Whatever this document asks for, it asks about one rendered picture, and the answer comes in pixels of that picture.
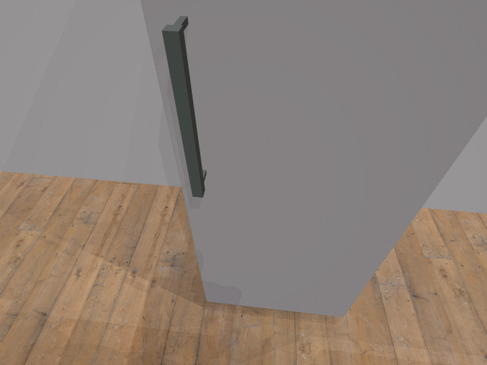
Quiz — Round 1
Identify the fridge door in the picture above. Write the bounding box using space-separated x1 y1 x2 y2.
142 0 487 317

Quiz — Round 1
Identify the handle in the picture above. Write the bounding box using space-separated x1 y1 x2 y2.
162 16 206 198

